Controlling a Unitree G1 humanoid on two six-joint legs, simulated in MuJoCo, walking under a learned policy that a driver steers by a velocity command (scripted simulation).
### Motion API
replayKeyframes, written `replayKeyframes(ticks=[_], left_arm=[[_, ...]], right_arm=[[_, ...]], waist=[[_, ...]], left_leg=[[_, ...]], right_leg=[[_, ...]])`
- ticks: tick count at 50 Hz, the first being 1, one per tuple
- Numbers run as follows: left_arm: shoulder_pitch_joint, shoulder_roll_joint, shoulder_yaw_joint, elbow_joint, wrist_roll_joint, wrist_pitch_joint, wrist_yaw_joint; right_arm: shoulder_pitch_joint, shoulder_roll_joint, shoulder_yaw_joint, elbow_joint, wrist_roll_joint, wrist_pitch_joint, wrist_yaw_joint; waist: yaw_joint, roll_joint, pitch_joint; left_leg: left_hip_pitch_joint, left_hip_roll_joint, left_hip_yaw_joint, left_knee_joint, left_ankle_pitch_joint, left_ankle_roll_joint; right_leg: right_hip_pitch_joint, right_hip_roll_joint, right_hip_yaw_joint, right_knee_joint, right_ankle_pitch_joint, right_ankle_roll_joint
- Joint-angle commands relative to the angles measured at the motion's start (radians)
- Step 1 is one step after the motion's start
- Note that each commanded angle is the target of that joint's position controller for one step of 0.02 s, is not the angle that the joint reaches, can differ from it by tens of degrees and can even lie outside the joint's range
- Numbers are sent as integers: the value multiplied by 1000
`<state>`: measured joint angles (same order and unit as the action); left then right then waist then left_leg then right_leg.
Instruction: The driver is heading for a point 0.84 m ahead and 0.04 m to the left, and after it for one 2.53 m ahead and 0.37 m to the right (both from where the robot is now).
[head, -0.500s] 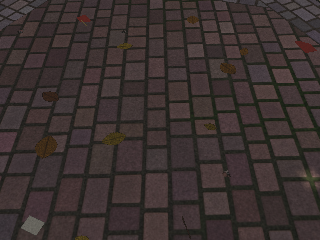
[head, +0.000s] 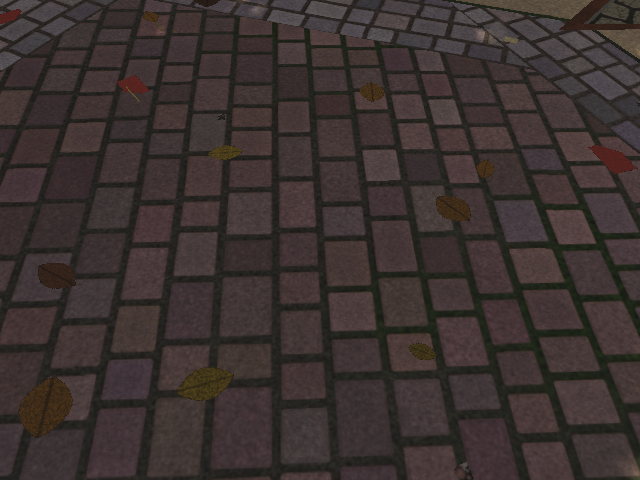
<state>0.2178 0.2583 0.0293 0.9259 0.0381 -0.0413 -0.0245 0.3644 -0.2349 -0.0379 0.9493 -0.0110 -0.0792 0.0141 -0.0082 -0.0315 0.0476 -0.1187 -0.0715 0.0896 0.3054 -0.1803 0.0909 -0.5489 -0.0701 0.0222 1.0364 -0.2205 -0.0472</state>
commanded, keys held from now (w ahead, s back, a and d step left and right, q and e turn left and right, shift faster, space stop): w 1.00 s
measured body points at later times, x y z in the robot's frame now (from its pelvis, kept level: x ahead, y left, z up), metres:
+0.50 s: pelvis +0.27 -0.06 +0.00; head +0.28 -0.07 +0.45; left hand +0.29 +0.20 -0.14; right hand +0.33 -0.32 -0.15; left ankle +0.27 +0.09 -0.67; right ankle +0.28 -0.12 -0.75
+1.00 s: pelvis +0.53 +0.00 -0.01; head +0.55 +0.01 +0.44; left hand +0.55 +0.25 -0.16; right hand +0.60 -0.26 -0.14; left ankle +0.57 +0.06 -0.75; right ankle +0.47 -0.14 -0.66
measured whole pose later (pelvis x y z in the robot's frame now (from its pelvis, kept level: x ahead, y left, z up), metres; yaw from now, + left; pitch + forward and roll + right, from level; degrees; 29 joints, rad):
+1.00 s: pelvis +0.53 +0.00 -0.01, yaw +0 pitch -1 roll +0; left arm 0.30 0.22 0.05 1.02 0.03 -0.06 -0.01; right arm 0.23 -0.22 -0.05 0.97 -0.02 -0.07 0.01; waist 0.01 -0.03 0.05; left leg -0.24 -0.05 0.11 0.42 -0.17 0.09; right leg -0.40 -0.03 0.00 1.13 -0.31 -0.08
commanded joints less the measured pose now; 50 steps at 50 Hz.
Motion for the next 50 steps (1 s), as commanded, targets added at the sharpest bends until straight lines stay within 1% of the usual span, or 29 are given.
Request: replayKeyframes(ticks=[1, 5, 8, 10, 12, 13, 14, 15, 16, 17, 18, 19, 21, 24, 29, 33, 37, 39, 40, 41, 42, 43, 44, 45, 46, 47, 48, 49, 50], left_arm=[[-46, 33, 2, -60, -1, 2, -8], [-191, 12, -13, -101, -11, -3, -11], [-257, 25, -12, -124, -12, -7, -7], [-267, 39, -6, -135, -11, -12, -4], [-197, 56, 5, -117, -9, -22, 3], [-84, 67, 15, -80, -6, -30, 9], [85, 101, 32, -23, 6, -42, 20], [247, 193, 58, 0, 32, -47, 35], [271, 243, 75, 14, 15, -33, 30], [178, 177, 62, 3, -17, -25, 24], [87, 123, 48, -12, -24, -28, 21], [39, 80, 37, -15, -20, -35, 18], [32, 41, 25, 7, -26, -47, 24], [98, 61, 29, 47, -33, -69, 25], [180, 62, 25, 81, -30, -65, 26], [251, 66, 23, 109, -25, -63, 29], [293, 75, 25, 137, -14, -55, 40], [269, 86, 29, 141, -11, -52, 46], [253, 95, 32, 141, -10, -51, 47], [235, 99, 33, 141, -14, -47, 45], [227, 83, 26, 129, -20, -48, 43], [311, -12, 4, 95, -59, -49, 32], [310, 39, 23, 107, -40, -49, 30], [220, 69, 37, 85, -25, -44, 30], [159, 55, 34, 68, -22, -49, 24], [140, 31, 33, 68, -21, -45, 21], [152, 15, 32, 70, -6, -32, 17], [177, -5, 28, 79, 1, -19, 11], [172, -8, 29, 78, 4, -11, 7]], right_arm=[[34, -107, -19, -21, 5, -19, -1], [90, -113, -18, 8, 4, -19, -4], [133, -117, -17, 32, -3, -14, -11], [134, -124, -20, 43, -9, -9, -18], [108, -136, -23, 47, -13, -4, -25], [95, -139, -24, 49, -11, 0, -25], [89, -128, -18, 44, -8, 1, -23], [107, -67, 1, -1, 15, -3, -17], [190, -31, 3, 1, 27, 0, -14], [92, -126, -24, 2, 3, 8, -22], [30, -109, -24, -19, 2, 0, -15], [5, -90, -22, -19, 2, -1, -11], [32, -57, -18, -7, -22, 22, 1], [-20, -44, -19, -23, -29, 44, 14], [-227, -43, -14, -91, -19, 48, 19], [-352, -29, -1, -130, -13, 44, 16], [-416, -47, -3, -163, -13, 34, 11], [-376, -57, -9, -158, -13, 25, 7], [-305, -68, -17, -136, -14, 20, 1], [-165, -80, -28, -88, -18, 12, -7], [16, -125, -46, -30, -34, 1, -17], [154, -244, -78, -13, -58, -2, -25], [123, -234, -78, -9, -23, 14, -13], [-3, -193, -67, -26, -2, 19, -11], [-86, -120, -48, -41, 0, 14, -7], [-118, -78, -36, -37, -3, 7, -6], [-125, -47, -25, -23, 1, 1, -9], [-109, -45, -23, -11, -1, -7, -10], [-74, -46, -23, 5, -2, -16, -11]], waist=[[10, 89, 35], [-30, 99, 42], [-48, 104, 48], [-40, 106, 52], [1, 110, 21], [50, 98, -36], [115, 63, -131], [152, -67, -272], [116, -221, -359], [95, -48, -227], [64, -31, -108], [35, -11, -58], [-14, -33, -28], [-26, -27, -8], [11, -16, 38], [50, -24, 50], [59, -29, 64], [28, -33, 48], [-6, -38, 11], [-68, -18, -59], [-132, 15, -161], [-127, 210, -315], [-112, 215, -350], [-59, 125, -174], [-37, 69, -76], [-8, 63, -19], [23, 77, 4], [36, 106, -5], [38, 95, -5]], left_leg=[[-16, 246, -176, -191, 250, 119], [18, 231, -131, -181, 307, 96], [105, 267, -140, -151, 362, 98], [166, 296, -147, -114, 430, 95], [193, 302, -133, -11, 616, 76], [184, 281, -112, 123, 712, 63], [90, 237, -74, 320, 652, 42], [-175, 165, -23, 645, 309, 5], [-440, 0, -38, 924, -373, -15], [-524, 65, -144, 971, -309, 2], [-526, 101, -145, 939, -212, 5], [-487, 133, -141, 886, -153, 3], [-399, 159, -131, 821, -112, -22], [-426, 169, -104, 770, -68, -52], [-533, 187, -62, 566, 94, -83], [-512, 157, -26, 393, 162, -73], [-518, 135, -21, 305, 106, -33], [-432, 104, -7, 259, 36, -1], [-328, 72, 7, 237, 2, 17], [-159, 39, 26, 174, 29, 39], [101, 103, -46, 163, 39, 76], [433, 411, -478, 123, -64, 194], [432, 496, -772, -27, -80, 247], [283, 453, -618, -39, -155, 215], [137, 414, -501, -80, -128, 188], [38, 364, -405, -116, -71, 148], [-35, 315, -326, -141, -18, 110], [-66, 307, -291, -149, 38, 111], [-69, 296, -268, -152, 114, 116]], right_leg=[[-73, -28, -40, -124, 116, 28], [-25, -2, -82, -349, 225, 33], [-22, 13, -88, -423, 212, 16], [-11, 23, -83, -460, 150, -9], [102, 60, -93, -509, 67, -41], [240, 92, -108, -561, 62, -63], [468, 74, -82, -593, 80, -96], [762, -184, 229, -614, -28, -175], [898, -372, 630, -733, -40, -290], [792, -306, 547, -752, -97, -248], [646, -268, 408, -785, -42, -222], [547, -219, 316, -822, 36, -191], [427, -158, 195, -867, 130, -154], [409, -140, 132, -902, 232, -171], [454, -103, 62, -936, 287, -160], [522, -106, 31, -923, 370, -153], [649, -151, 33, -868, 475, -153], [672, -159, 14, -791, 641, -135], [667, -152, -1, -703, 778, -122], [639, -122, -29, -541, 842, -105], [490, -78, -58, -321, 690, -84], [143, 58, -124, 71, 204, -33], [-14, 154, -13, 255, -303, -38], [-86, 77, 37, 295, -223, -49], [-78, 38, 34, 243, -138, -51], [-39, 5, 28, 176, -92, -49], [14, -14, 24, 125, -64, -40], [56, -15, 15, 104, -55, -29], [58, -15, 4, 96, -44, -21]])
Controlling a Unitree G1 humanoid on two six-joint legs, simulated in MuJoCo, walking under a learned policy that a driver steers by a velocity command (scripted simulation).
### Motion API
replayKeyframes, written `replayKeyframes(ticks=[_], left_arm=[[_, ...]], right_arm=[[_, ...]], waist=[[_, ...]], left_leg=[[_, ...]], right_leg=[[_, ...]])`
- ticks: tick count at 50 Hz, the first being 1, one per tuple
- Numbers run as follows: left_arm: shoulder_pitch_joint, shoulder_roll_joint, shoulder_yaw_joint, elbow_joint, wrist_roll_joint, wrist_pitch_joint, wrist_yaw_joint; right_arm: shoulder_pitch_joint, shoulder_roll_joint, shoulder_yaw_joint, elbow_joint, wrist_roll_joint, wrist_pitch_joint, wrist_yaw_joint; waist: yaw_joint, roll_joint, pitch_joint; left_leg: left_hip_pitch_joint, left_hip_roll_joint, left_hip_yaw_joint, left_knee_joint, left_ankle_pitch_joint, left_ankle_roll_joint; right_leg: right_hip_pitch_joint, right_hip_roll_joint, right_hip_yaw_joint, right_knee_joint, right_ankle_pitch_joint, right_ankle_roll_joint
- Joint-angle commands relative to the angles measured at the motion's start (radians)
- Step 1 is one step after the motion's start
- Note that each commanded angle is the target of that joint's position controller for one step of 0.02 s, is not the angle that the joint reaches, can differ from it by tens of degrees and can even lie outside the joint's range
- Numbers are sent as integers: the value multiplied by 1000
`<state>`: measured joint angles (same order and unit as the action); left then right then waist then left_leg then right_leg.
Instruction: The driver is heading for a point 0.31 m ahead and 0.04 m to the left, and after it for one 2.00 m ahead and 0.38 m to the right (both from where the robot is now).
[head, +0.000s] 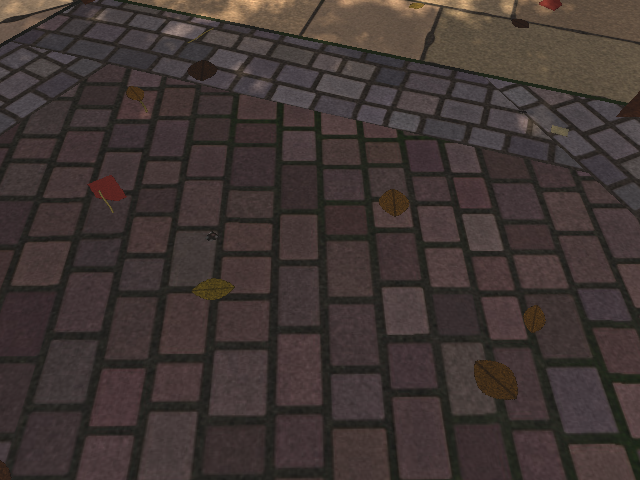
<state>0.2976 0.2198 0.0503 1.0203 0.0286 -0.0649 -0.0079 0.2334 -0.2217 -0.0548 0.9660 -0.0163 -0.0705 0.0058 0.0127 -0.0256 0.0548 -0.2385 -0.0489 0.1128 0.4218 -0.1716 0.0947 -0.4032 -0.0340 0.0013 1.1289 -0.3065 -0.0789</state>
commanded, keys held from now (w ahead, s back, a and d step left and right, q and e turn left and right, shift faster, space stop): w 1.00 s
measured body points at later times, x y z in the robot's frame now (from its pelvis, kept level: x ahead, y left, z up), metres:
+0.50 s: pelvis +0.27 -0.05 -0.01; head +0.30 -0.06 +0.44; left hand +0.39 +0.20 -0.13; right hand +0.25 -0.29 -0.16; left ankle +0.13 +0.07 -0.65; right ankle +0.33 -0.11 -0.74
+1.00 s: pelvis +0.53 -0.01 -0.02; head +0.57 +0.00 +0.43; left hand +0.46 +0.23 -0.17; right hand +0.71 -0.24 -0.13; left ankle +0.63 +0.07 -0.74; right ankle +0.35 -0.11 -0.69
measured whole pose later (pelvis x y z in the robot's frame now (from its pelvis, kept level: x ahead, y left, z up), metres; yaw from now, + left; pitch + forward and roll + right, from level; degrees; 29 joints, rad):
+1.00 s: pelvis +0.53 -0.01 -0.02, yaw +0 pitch +0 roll -1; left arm 0.43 0.19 0.04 1.09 0.01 -0.08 0.01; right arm 0.04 -0.20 -0.05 0.88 -0.04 -0.08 0.01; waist 0.04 -0.01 0.06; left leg -0.43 -0.01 0.11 0.57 -0.13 0.09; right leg -0.07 0.02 -0.05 0.80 -0.45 -0.06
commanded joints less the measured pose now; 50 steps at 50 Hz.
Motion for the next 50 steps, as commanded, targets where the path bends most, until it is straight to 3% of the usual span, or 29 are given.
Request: replayKeyframes(ticks=[1, 3, 8, 14, 17, 18, 19, 20, 21, 22, 23, 24, 26, 27, 28, 32, 37, 42, 45, 46, 47, 48, 49, 50], left_arm=[[73, 27, 8, -24, 13, 19, -12], [-11, 35, 10, -55, 11, 27, -16], [-219, 22, -2, -127, -1, 25, -22], [-355, 32, -7, -183, -5, 15, -19], [-293, 52, 4, -177, -6, 1, -11], [-194, 66, 14, -145, -4, -6, -5], [-24, 88, 28, -87, 4, -16, 4], [164, 167, 51, -49, 29, -25, 17], [206, 258, 73, -42, 32, -18, 14], [121, 209, 65, -55, -6, -3, 7], [11, 151, 48, -73, -15, -4, 4], [-36, 95, 33, -76, -11, -12, 1], [-48, 35, 13, -54, -15, -25, 8], [-21, 45, 13, -40, -15, -32, 11], [8, 51, 13, -27, -17, -40, 12], [76, 83, 15, -5, -18, -46, 14], [156, 80, 8, 14, -17, -42, 13], [224, 87, 9, 46, -5, -36, 24], [191, 107, 16, 49, 0, -32, 32], [177, 116, 19, 49, 0, -30, 32], [158, 114, 18, 46, -5, -26, 29], [151, 86, 7, 18, -15, -27, 25], [265, -10, -9, 0, -52, -26, 13], [199, 86, 17, 7, -23, -23, 15]], right_arm=[[83, -72, -8, 1, 5, -31, -3], [119, -92, -11, 16, 5, -36, -5], [202, -83, -2, 42, 6, -33, -6], [291, -92, -3, 84, -6, -26, -20], [257, -109, -9, 89, -13, -22, -28], [244, -117, -11, 89, -12, -19, -28], [227, -112, -9, 85, -7, -16, -25], [219, -83, 3, 51, 4, -19, -21], [339, 13, 18, 37, 41, -18, -9], [260, -94, -11, 44, 13, -12, -14], [175, -91, -15, 16, 10, -17, -10], [135, -73, -12, 10, 8, -21, -7], [149, -40, -11, 18, -16, 2, 3], [166, -24, -10, 20, -20, 14, 9], [153, -23, -10, 16, -23, 22, 12], [-10, -34, -11, -42, -23, 40, 21], [-191, -20, 4, -103, -8, 35, 24], [-294, -35, 6, -148, -6, 25, 20], [-236, -52, -4, -143, -6, 11, 13], [-143, -65, -13, -114, -8, 5, 7], [26, -83, -26, -55, -15, -5, -2], [213, -154, -48, -11, -40, -14, -13], [278, -258, -74, -1, -46, -11, -10], [188, -216, -66, -13, -7, 4, -2]], waist=[[22, 85, -9], [15, 76, 14], [-32, 82, 44], [-69, 92, 60], [-23, 101, 30], [19, 101, -21], [90, 67, -108], [151, -16, -236], [93, -245, -342], [83, -72, -281], [46, -40, -140], [23, 2, -73], [-33, -14, -35], [-42, -43, -43], [-46, -30, -35], [-30, -19, 18], [15, -28, 41], [42, -39, 59], [-3, -47, 32], [-43, -48, -16], [-114, -15, -101], [-175, 54, -220], [-129, 295, -335], [-109, 147, -289]], left_leg=[[54, 267, -265, -276, 138, 118], [76, 256, -232, -302, 160, 120], [140, 221, -167, -312, 251, 100], [308, 267, -155, -258, 395, 104], [349, 282, -132, -137, 648, 81], [343, 269, -118, -21, 765, 69], [274, 228, -80, 170, 748, 47], [66, 181, -46, 461, 444, 25], [-294, -19, -13, 827, -314, -18], [-376, 20, -161, 902, -322, 0], [-409, 68, -166, 881, -227, 5], [-378, 100, -164, 826, -162, 3], [-285, 137, -157, 735, -110, -15], [-258, 133, -147, 717, -110, -26], [-266, 136, -139, 703, -106, -35], [-389, 166, -105, 571, 15, -73], [-398, 147, -61, 322, 143, -83], [-406, 117, -44, 193, 116, -45], [-278, 71, -23, 129, 14, 3], [-157, 37, -8, 101, -7, 22], [48, 14, 5, 39, 38, 47], [320, 183, -182, 28, -22, 100], [573, 474, -686, -89, -106, 240], [492, 442, -753, -158, -149, 222]], right_leg=[[-108, -55, 17, -18, 62, 19], [-182, -72, 0, -84, 129, 38], [-232, -66, -45, -349, 278, 65], [-224, -27, -72, -526, 263, 29], [-94, 20, -89, -590, 151, -18], [30, 54, -104, -623, 132, -39], [244, 67, -107, -682, 176, -67], [516, -132, 112, -691, 105, -124], [750, -409, 609, -810, 49, -270], [665, -360, 625, -855, -2, -246], [527, -324, 460, -870, 25, -214], [412, -278, 358, -906, 131, -183], [285, -191, 210, -949, 229, -117], [265, -196, 193, -955, 283, -129], [261, -187, 172, -962, 332, -134], [275, -164, 113, -1020, 321, -138], [338, -141, 56, -1025, 408, -121], [487, -184, 45, -973, 524, -123], [523, -197, 19, -856, 771, -99], [515, -186, 4, -745, 895, -86], [458, -145, -34, -557, 900, -65], [256, -97, -64, -280, 624, -43], [-107, 102, -106, 106, -94, 5], [-194, 75, 51, 196, -176, -15]])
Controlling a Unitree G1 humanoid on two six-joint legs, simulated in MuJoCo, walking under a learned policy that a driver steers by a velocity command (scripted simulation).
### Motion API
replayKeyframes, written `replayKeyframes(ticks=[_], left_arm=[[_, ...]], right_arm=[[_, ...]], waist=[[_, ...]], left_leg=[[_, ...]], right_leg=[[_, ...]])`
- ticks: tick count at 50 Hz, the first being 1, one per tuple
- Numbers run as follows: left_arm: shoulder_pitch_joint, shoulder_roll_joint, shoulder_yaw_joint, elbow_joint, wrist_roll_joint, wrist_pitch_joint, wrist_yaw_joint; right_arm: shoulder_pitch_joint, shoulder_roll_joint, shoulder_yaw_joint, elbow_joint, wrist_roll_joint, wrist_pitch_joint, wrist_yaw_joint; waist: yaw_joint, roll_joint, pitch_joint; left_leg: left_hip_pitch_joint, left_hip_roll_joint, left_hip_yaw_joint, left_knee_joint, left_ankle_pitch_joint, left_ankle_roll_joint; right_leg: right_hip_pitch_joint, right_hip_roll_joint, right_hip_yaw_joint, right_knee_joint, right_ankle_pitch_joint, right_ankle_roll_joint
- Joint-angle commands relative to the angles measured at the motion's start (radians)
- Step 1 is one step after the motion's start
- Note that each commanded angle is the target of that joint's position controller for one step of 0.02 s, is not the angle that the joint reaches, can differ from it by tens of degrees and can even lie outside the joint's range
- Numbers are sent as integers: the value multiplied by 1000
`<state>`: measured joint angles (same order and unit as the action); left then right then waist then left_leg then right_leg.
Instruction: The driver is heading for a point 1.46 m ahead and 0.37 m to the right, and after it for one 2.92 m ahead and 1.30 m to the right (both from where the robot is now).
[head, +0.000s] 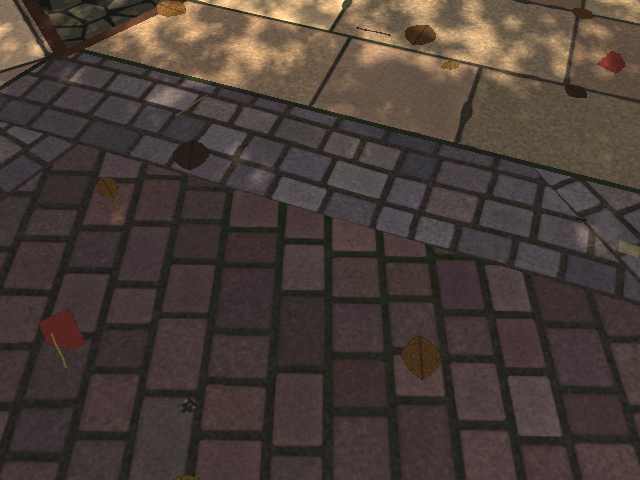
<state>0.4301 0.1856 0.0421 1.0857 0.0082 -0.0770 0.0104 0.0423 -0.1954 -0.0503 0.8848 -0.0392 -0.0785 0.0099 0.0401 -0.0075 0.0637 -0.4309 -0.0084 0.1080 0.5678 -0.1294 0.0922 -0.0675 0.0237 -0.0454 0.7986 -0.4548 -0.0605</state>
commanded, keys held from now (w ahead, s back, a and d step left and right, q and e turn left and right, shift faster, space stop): w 0.98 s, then w+e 0.02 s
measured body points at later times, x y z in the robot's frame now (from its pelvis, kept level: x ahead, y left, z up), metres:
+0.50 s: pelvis +0.26 -0.01 +0.01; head +0.29 -0.02 +0.45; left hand +0.46 +0.20 -0.11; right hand +0.16 -0.24 -0.14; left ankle +0.10 +0.07 -0.72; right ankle +0.39 -0.10 -0.72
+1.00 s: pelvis +0.52 -0.02 +0.01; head +0.55 -0.02 +0.46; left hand +0.44 +0.21 -0.13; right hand +0.70 -0.24 -0.11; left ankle +0.68 +0.09 -0.69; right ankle +0.40 -0.10 -0.72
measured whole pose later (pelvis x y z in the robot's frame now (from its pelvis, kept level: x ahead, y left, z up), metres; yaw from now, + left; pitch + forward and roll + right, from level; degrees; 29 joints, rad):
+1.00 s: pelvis +0.52 -0.02 +0.01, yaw +0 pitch +1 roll -2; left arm 0.46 0.17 0.04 1.07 0.02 -0.09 0.01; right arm 0.03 -0.19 -0.04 0.89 -0.02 -0.03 0.03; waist 0.06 0.03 0.04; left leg -0.57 0.07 0.06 0.62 -0.05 0.04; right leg 0.10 0.08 -0.08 0.17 -0.29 -0.06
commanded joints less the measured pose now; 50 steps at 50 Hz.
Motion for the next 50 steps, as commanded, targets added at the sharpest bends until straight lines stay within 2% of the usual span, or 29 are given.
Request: replayKeyframes(ticks=[1, 2, 4, 5, 6, 7, 10, 15, 20, 22, 23, 24, 25, 26, 27, 28, 29, 30, 31, 32, 33, 35, 37, 40, 42, 47, 50], left_arm=[[-15, 121, 30, -87, 1, -13, -7], [-59, 103, 27, -95, 3, -17, -10], [-45, 69, 25, -89, 25, 5, -18], [-35, 56, 24, -86, 30, 17, -23], [-44, 53, 24, -89, 33, 25, -25], [-65, 48, 24, -98, 34, 32, -29], [-200, 65, 24, -145, 30, 43, -36], [-383, 51, 10, -209, 17, 39, -40], [-496, 59, 4, -255, 14, 29, -37], [-494, 69, 8, -265, 14, 21, -36], [-462, 75, 12, -260, 13, 16, -33], [-393, 87, 19, -239, 14, 11, -27], [-255, 102, 31, -194, 17, 3, -19], [-75, 144, 49, -138, 34, -8, -9], [71, 249, 76, -121, 59, -12, 1], [45, 270, 82, -119, 32, 5, -9], [-76, 223, 70, -137, 7, 12, -14], [-157, 152, 50, -150, 2, 7, -18], [-193, 108, 37, -148, 7, 0, -18], [-198, 73, 25, -134, 3, -7, -14], [-182, 74, 22, -122, 4, -13, -10], [-122, 90, 23, -97, 2, -29, -8], [-89, 118, 27, -88, 2, -34, -7], [-33, 114, 21, -76, 2, -31, -8], [-3, 113, 18, -70, 2, -30, -8], [83, 118, 16, -38, 9, -27, 0], [89, 130, 20, -26, 17, -21, 10]], right_arm=[[264, -186, -53, 48, 25, 13, -4], [216, -124, -36, 44, 21, 5, 0], [203, -67, -16, 67, 26, -8, -7], [230, -69, -15, 80, 24, -15, -9], [265, -72, -14, 95, 25, -24, -10], [284, -95, -18, 104, 28, -28, -12], [336, -108, -17, 118, 28, -29, -13], [418, -102, -8, 138, 28, -26, -14], [492, -106, -8, 171, 18, -21, -25], [483, -117, -12, 177, 12, -18, -31], [464, -124, -14, 175, 11, -17, -33], [448, -134, -17, 175, 10, -16, -34], [430, -139, -18, 174, 14, -12, -32], [416, -127, -12, 161, 22, -11, -29], [465, -51, 7, 120, 57, -13, -17], [503, -76, -8, 125, 56, -13, -14], [413, -120, -22, 112, 35, -6, -17], [344, -103, -19, 93, 28, -11, -11], [324, -81, -18, 92, 25, -10, -8], [323, -71, -19, 92, 9, 3, -3], [363, -48, -15, 101, 2, 17, 4], [341, -44, -16, 94, -3, 33, 11], [255, -54, -17, 63, -1, 43, 15], [120, -61, -14, 15, 6, 45, 19], [50, -51, -7, -9, 12, 43, 20], [-82, -51, 3, -58, 17, 35, 18], [-102, -69, -2, -79, 16, 23, 16]], waist=[[-94, 80, -151], [-75, 27, -82], [-20, 52, -40], [-13, 72, -43], [-10, 57, -36], [-4, 67, -36], [-25, 57, 6], [-70, 64, 34], [-101, 75, 50], [-86, 79, 49], [-65, 83, 34], [-33, 91, -2], [28, 74, -70], [95, 43, -171], [103, -128, -316], [72, -208, -376], [28, -77, -224], [10, -30, -108], [-24, -13, -49], [-54, -22, -21], [-72, -63, -34], [-79, -46, -27], [-73, -35, -2], [-44, -36, 25], [-26, -40, 30], [16, -54, 42], [7, -58, 48]], left_leg=[[543, 373, -580, -312, -187, 195], [426, 330, -479, -348, -93, 167], [294, 249, -331, -393, 2, 109], [272, 244, -309, -399, 61, 114], [277, 232, -280, -398, 145, 113], [277, 231, -262, -412, 139, 122], [301, 212, -223, -456, 133, 118], [368, 184, -163, -461, 229, 98], [511, 220, -147, -412, 358, 106], [555, 240, -141, -365, 460, 100], [557, 240, -127, -317, 575, 89], [553, 235, -115, -233, 716, 76], [529, 210, -90, -76, 781, 59], [386, 170, -62, 138, 637, 39], [67, 58, -1, 502, 189, -7], [-125, -76, -87, 735, -404, -9], [-198, 6, -164, 776, -321, 5], [-202, 42, -160, 728, -239, 5], [-162, 76, -157, 658, -188, 4], [-112, 97, -156, 605, -158, -4], [-69, 100, -148, 578, -149, -16], [-82, 103, -129, 551, -129, -36], [-155, 122, -112, 488, -67, -56], [-232, 133, -89, 349, 29, -79], [-224, 121, -70, 240, 82, -84], [-216, 82, -36, 70, 114, -59], [-184, 62, -36, 11, 32, -23]], right_leg=[[-569, -35, 101, 517, 59, -39], [-544, -69, 99, 463, 125, -38], [-454, -109, 91, 366, 175, -23], [-426, -108, 82, 347, 178, -13], [-436, -109, 74, 334, 185, -6], [-458, -113, 63, 308, 202, 5], [-560, -138, 40, 203, 305, 33], [-581, -120, -4, -45, 432, 49], [-582, -87, -29, -182, 415, 15], [-547, -71, -34, -222, 353, -13], [-483, -50, -44, -245, 315, -31], [-382, -17, -58, -265, 280, -50], [-220, 17, -76, -325, 303, -73], [37, -41, -11, -342, 327, -110], [343, -329, 379, -381, 209, -204], [389, -460, 727, -521, 222, -288], [257, -407, 584, -527, 152, -253], [107, -366, 460, -567, 177, -224], [3, -313, 365, -605, 227, -180], [-71, -257, 286, -629, 287, -135], [-98, -254, 249, -638, 336, -138], [-107, -237, 204, -651, 434, -151], [-93, -229, 175, -683, 435, -156], [-47, -210, 140, -702, 480, -151], [-23, -196, 112, -699, 527, -141], [113, -221, 86, -665, 647, -139], [187, -254, 94, -597, 780, -133]])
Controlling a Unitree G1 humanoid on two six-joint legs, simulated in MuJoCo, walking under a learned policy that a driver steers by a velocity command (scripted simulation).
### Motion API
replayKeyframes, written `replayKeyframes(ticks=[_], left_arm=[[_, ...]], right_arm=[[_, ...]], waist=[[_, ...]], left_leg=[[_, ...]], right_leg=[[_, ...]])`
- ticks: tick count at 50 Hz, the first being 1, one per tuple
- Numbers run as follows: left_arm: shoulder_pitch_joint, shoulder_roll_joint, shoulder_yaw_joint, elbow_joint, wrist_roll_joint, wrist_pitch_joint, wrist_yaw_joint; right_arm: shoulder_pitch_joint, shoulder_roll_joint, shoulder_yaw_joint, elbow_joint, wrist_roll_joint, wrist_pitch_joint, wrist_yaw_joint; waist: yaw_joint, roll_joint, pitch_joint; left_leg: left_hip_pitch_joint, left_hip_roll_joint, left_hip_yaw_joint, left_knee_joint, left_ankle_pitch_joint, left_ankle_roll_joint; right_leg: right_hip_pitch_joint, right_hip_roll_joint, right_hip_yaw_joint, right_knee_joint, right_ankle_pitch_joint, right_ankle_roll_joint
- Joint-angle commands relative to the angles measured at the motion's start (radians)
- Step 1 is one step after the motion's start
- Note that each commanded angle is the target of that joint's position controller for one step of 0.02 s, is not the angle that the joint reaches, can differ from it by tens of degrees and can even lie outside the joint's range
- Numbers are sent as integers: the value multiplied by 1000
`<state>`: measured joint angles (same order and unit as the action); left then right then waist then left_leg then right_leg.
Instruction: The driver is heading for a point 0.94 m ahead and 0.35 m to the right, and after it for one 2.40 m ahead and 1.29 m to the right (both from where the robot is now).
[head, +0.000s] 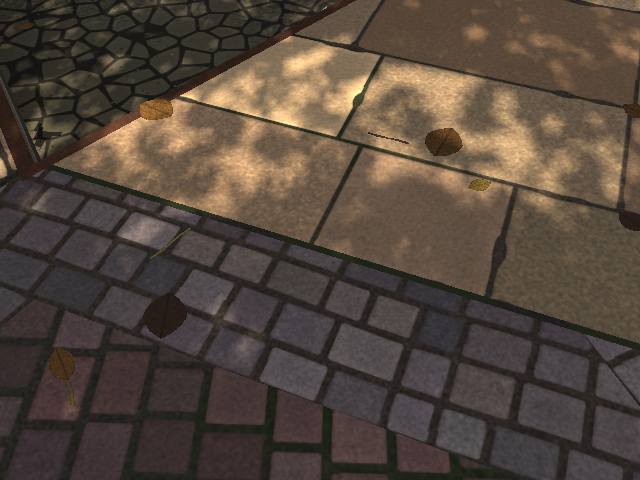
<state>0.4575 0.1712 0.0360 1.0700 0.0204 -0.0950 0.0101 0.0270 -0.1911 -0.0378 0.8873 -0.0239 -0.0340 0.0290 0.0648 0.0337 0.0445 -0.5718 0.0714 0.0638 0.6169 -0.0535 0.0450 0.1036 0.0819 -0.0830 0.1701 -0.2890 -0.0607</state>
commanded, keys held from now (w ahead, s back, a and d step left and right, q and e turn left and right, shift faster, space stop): w+e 1.00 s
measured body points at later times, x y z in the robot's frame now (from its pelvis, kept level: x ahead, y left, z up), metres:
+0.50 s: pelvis +0.26 +0.02 +0.00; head +0.29 +0.02 +0.45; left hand +0.46 +0.21 -0.13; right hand +0.17 -0.21 -0.14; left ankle +0.18 +0.10 -0.74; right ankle +0.39 -0.13 -0.69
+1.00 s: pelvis +0.51 -0.09 +0.01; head +0.54 -0.12 +0.45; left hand +0.64 +0.16 -0.12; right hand +0.55 -0.39 -0.11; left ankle +0.74 -0.01 -0.67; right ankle +0.42 -0.09 -0.74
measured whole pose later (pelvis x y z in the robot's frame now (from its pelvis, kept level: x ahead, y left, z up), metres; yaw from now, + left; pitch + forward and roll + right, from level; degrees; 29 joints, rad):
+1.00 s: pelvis +0.51 -0.09 +0.01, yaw -31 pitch +2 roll +0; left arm 0.40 0.26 0.07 0.91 0.00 -0.05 0.00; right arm 0.06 -0.25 -0.05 0.77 -0.04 -0.02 0.02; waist 0.07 0.04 0.04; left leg -0.68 0.12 -0.03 0.82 -0.09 -0.06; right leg -0.03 0.15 0.10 0.26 -0.24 -0.13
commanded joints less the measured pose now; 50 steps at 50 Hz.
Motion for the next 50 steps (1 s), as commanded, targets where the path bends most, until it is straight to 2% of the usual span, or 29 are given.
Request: replayKeyframes(ticks=[1, 2, 3, 4, 5, 6, 7, 8, 9, 10, 11, 14, 17, 20, 25, 27, 29, 30, 31, 32, 33, 34, 35, 36, 37, 38, 40, 43, 50], left_arm=[[43, 153, 28, -11, 6, -1, 12], [20, 166, 31, -15, 8, 0, 12], [-5, 171, 32, -20, 3, 3, 9], [-19, 152, 25, -39, -8, 2, 4], [83, 41, 0, -71, -53, 3, -5], [83, 116, 24, -53, -32, 10, 0], [-3, 140, 36, -70, -18, 19, 1], [-57, 118, 33, -83, -14, 18, -6], [-70, 96, 35, -83, -9, 26, -10], [-66, 87, 37, -84, 6, 41, -18], [-43, 68, 36, -83, 10, 55, -25], [-111, 58, 38, -114, 9, 78, -36], [-222, 62, 36, -160, 8, 84, -46], [-334, 53, 26, -205, 6, 79, -57], [-465, 59, 15, -269, 14, 77, -69], [-448, 74, 22, -273, 15, 77, -67], [-355, 101, 35, -253, 17, 78, -59], [-266, 121, 47, -230, 17, 73, -53], [-127, 153, 66, -188, 24, 63, -42], [-29, 251, 96, -170, 35, 58, -28], [-80, 345, 115, -200, 16, 70, -26], [-72, 319, 108, -197, -1, 83, -19], [-124, 276, 95, -193, -7, 82, -11], [-169, 225, 83, -194, -9, 75, -10], [-216, 191, 71, -202, -20, 67, -7], [-225, 191, 66, -210, -22, 55, -4], [-187, 197, 64, -200, -31, 33, -7], [-120, 230, 69, -196, -23, 27, -8], [10, 238, 67, -194, -17, 35, -5]], right_arm=[[-54, -81, -18, -78, 2, -27, -7], [22, -94, -26, -57, 1, -34, -13], [172, -112, -38, -9, -3, -44, -22], [354, -166, -57, 41, -24, -57, -34], [473, -289, -87, 47, -50, -60, -41], [423, -266, -85, 39, -19, -42, -32], [300, -201, -66, 20, -3, -37, -29], [218, -131, -47, 6, 1, -42, -25], [193, -97, -37, 10, 0, -49, -27], [192, -71, -29, 23, 6, -55, -33], [208, -77, -28, 31, 6, -63, -36], [269, -95, -33, 52, 12, -85, -38], [321, -96, -31, 67, 7, -89, -42], [348, -98, -27, 76, 7, -89, -47], [428, -131, -34, 104, 5, -75, -61], [424, -149, -38, 104, 2, -63, -67], [409, -182, -48, 98, -1, -48, -71], [402, -197, -52, 92, -1, -37, -68], [385, -203, -54, 78, 4, -29, -61], [384, -159, -44, 43, 4, -30, -56], [371, -95, -36, -46, 20, -41, -33], [233, -160, -44, -71, 8, -53, -28], [205, -143, -37, -86, 20, -68, -23], [233, -142, -38, -67, 20, -73, -27], [236, -141, -40, -59, -1, -56, -29], [289, -126, -36, -57, -16, -36, -27], [271, -121, -35, -70, -27, -6, -22], [153, -123, -32, -116, -23, 7, -14], [-82, -131, -17, -213, -13, 3, -5]], waist=[[-42, -102, 54], [-78, -109, 17], [-144, -85, -59], [-209, -40, -174], [-189, 164, -344], [-174, 129, -364], [-125, 44, -190], [-105, 6, -80], [-81, 17, -25], [-56, 32, 7], [-42, 61, -5], [-34, 34, 9], [-48, 32, 34], [-66, 29, 56], [-98, 32, 69], [-77, 50, 45], [-33, 78, -15], [1, 78, -68], [68, 37, -141], [98, -79, -234], [23, -287, -283], [56, -78, -208], [20, -55, -106], [-32, 18, -39], [-69, 45, -22], [-95, -20, -44], [-102, -26, -41], [-68, -42, -13], [20, -89, 1]], left_leg=[[18, -38, 12, -63, -84, 38], [125, -69, 20, -88, -121, 53], [309, -96, 34, -157, -88, 72], [589, 1, -62, -169, -77, 107], [928, 327, -490, -217, -186, 211], [869, 387, -698, -343, -244, 237], [708, 342, -538, -364, -331, 199], [559, 297, -411, -415, -306, 165], [472, 251, -305, -447, -248, 122], [409, 201, -212, -466, -184, 80], [390, 206, -168, -470, -132, 80], [408, 192, -66, -487, -9, 81], [448, 176, 19, -490, 78, 80], [474, 157, 92, -484, 161, 74], [623, 198, 166, -436, 349, 70], [679, 208, 199, -346, 596, 65], [713, 215, 220, -169, 842, 64], [700, 216, 220, -16, 849, 64], [600, 202, 233, 215, 708, 39], [356, 158, 225, 525, 226, 8], [-79, -98, 102, 871, -516, -55], [-198, -38, -73, 862, -425, -43], [-206, 6, -83, 789, -324, -34], [-139, 40, -83, 683, -275, -35], [-72, 60, -88, 621, -254, -40], [-9, 64, -89, 585, -251, -57], [3, 62, -77, 531, -256, -87], [-72, 59, -56, 405, -151, -110], [-165, 2, -61, 137, 16, -99]], right_leg=[[17, -313, 131, 82, 723, -124], [7, -305, 129, 168, 853, -111], [-30, -270, 108, 331, 894, -94], [-201, -222, 85, 560, 701, -75], [-554, -75, 8, 941, 148, -24], [-665, -26, 105, 1094, -217, -34], [-708, -98, 141, 1123, -137, -44], [-699, -137, 138, 1075, -58, -43], [-668, -162, 134, 1029, -18, -42], [-633, -178, 134, 998, 11, -37], [-609, -178, 124, 995, 25, -29], [-688, -190, 108, 981, 104, -14], [-780, -197, 89, 888, 210, -2], [-772, -180, 45, 698, 291, 4], [-732, -143, -46, 500, 257, -38], [-671, -98, -77, 470, 174, -74], [-557, -31, -105, 459, 59, -119], [-459, 1, -104, 426, 24, -144], [-260, 16, -69, 327, 59, -176], [-21, -194, 210, 296, -26, -236], [202, -432, 802, 140, -1, -407], [154, -414, 726, 89, 41, -371], [42, -394, 594, 83, 117, -333], [-83, -343, 498, 69, 261, -284], [-157, -266, 401, 60, 326, -227], [-204, -262, 367, 57, 417, -241], [-241, -228, 334, 55, 507, -246], [-239, -193, 327, 32, 489, -218], [-86, -187, 381, 72, 516, -179]])
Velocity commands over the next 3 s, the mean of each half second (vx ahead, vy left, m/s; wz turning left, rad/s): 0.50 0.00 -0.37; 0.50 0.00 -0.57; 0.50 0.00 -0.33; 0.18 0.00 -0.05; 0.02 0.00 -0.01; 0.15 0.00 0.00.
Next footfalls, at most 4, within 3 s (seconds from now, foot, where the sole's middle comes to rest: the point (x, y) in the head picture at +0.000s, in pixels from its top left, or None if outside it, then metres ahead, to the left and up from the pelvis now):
0.08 left None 0.22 0.11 -0.77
0.62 right None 0.45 -0.11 -0.77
1.18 left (417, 329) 0.83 -0.14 -0.77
1.66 right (545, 319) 0.87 -0.44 -0.77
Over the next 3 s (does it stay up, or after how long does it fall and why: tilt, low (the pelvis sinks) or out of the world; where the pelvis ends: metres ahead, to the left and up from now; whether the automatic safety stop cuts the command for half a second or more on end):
stays up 0.92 -0.38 -0.01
